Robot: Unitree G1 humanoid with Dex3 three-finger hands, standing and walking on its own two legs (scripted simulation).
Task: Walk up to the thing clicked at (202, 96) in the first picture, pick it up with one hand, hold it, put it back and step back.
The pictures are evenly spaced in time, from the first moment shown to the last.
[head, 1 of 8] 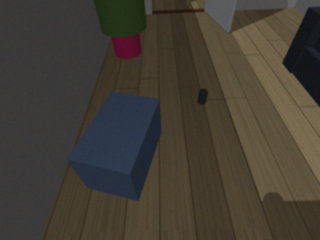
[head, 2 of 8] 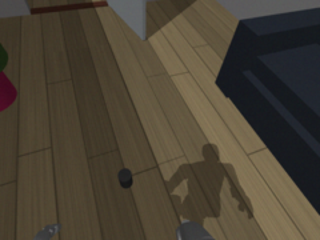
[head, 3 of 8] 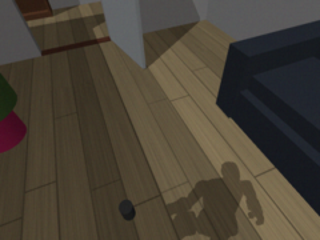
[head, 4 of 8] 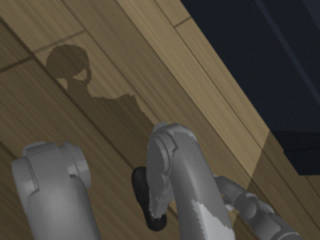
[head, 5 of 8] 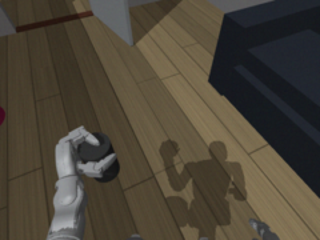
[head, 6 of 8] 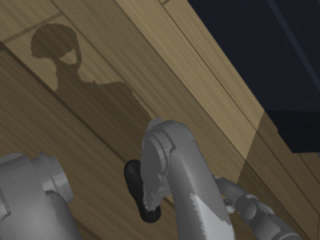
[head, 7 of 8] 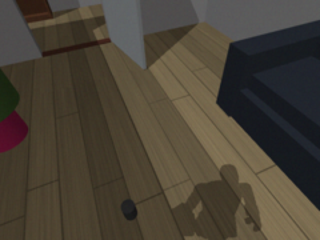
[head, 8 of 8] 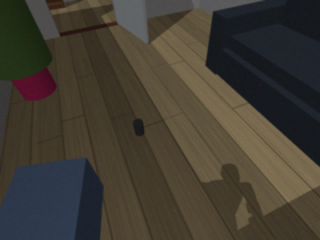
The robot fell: no
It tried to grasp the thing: yes
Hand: left
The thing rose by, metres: 0.68
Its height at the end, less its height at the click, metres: +0.00
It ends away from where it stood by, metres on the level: 0.02
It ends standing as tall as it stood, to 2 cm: yes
